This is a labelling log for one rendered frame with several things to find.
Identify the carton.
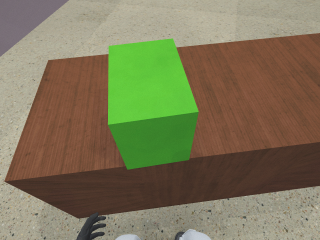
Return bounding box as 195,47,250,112
108,38,199,170

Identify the pedestal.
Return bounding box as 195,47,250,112
4,33,320,219

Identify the robot left hand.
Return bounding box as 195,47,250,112
76,212,106,240

